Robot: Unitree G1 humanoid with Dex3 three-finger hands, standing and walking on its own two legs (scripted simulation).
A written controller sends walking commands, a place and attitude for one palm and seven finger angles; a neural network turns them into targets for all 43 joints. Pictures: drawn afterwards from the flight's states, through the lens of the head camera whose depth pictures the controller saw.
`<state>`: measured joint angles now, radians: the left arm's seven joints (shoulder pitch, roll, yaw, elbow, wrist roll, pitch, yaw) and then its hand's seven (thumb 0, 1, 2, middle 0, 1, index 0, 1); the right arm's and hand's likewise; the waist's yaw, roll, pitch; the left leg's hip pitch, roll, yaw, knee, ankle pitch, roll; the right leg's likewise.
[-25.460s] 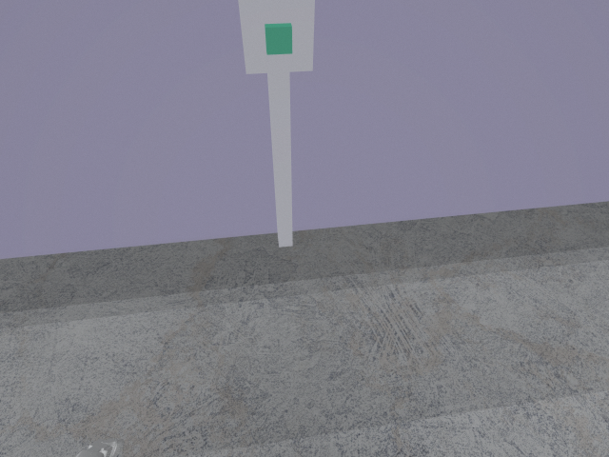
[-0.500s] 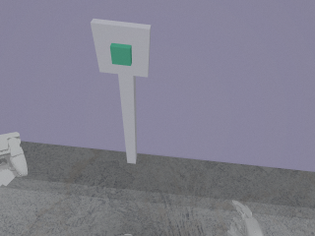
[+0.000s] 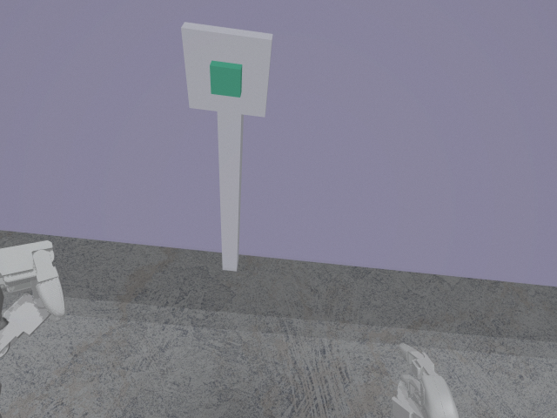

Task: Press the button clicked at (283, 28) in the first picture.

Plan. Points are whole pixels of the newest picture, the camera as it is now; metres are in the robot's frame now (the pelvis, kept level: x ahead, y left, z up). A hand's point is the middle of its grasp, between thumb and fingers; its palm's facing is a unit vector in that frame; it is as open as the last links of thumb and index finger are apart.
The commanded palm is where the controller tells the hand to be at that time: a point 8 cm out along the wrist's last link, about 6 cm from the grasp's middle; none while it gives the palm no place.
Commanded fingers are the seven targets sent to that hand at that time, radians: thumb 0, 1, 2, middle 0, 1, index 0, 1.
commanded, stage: stop stepping back and stand still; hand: left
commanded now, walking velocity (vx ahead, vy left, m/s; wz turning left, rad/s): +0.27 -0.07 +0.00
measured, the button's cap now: (226, 78) +0.74 +0.19 +0.10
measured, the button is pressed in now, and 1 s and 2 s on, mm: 0 0 0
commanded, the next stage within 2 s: let the arm hang, fingers relaxed in 1.02 s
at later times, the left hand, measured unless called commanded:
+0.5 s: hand (30, 406) +0.10 +0.22 +0.16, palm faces +0.33 -0.82 -0.46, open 3.1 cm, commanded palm +0.05 +0.27 +0.17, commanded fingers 0.00 0.90 0.90 -1.30 -1.50 -1.30 -1.50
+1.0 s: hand (1, 403) +0.10 +0.24 +0.16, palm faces +0.37 -0.82 -0.44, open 3.1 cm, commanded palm +0.05 +0.29 +0.17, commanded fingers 0.00 0.90 0.90 -1.30 -1.50 -1.30 -1.50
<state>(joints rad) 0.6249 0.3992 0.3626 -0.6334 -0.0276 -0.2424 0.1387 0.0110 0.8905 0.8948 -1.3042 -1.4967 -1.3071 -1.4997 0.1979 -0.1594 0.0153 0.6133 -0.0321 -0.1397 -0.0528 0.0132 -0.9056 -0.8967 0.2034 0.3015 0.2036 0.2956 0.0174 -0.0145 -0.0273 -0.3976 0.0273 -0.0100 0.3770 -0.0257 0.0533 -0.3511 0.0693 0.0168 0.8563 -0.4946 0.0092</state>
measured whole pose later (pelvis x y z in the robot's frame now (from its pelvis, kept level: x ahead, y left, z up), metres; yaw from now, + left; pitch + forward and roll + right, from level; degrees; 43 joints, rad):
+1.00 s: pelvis -0.08 +0.01 -0.01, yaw +0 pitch -1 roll +0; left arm 0.61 0.36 0.34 -0.55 -0.02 -0.22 0.14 0.01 0.89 0.89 -1.30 -1.50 -1.31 -1.50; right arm 0.20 -0.18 0.03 0.62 -0.01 -0.14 -0.06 0.01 -0.91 -0.90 0.20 0.30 0.20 0.30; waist 0.01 0.00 -0.01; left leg -0.28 0.04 0.05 0.53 -0.24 -0.01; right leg -0.25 -0.02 -0.08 0.52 -0.26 -0.01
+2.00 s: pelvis -0.10 +0.02 +0.00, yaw +1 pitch -2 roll +0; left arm 0.20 0.22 0.02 1.13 0.02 0.00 0.01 0.00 0.91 0.89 -0.22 -0.32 -0.22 -0.33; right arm 0.23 -0.19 -0.01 1.12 -0.02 0.01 -0.01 0.01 -0.91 -0.90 0.20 0.30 0.20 0.30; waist 0.00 0.02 0.04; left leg -0.21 0.01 0.04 0.41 -0.16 0.01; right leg -0.19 -0.05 -0.10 0.44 -0.20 0.00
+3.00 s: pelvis -0.06 +0.00 +0.01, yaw +1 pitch -1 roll +0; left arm 0.08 0.31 0.02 1.13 0.02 -0.02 0.00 0.00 0.91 0.89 -0.20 -0.30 -0.20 -0.30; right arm 0.09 -0.32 -0.01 1.12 -0.02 0.00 -0.01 0.01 -0.91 -0.90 0.20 0.30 0.20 0.30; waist -0.01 0.02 0.06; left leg -0.12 0.04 0.04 0.30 -0.16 -0.03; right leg -0.10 -0.01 -0.10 0.31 -0.20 -0.03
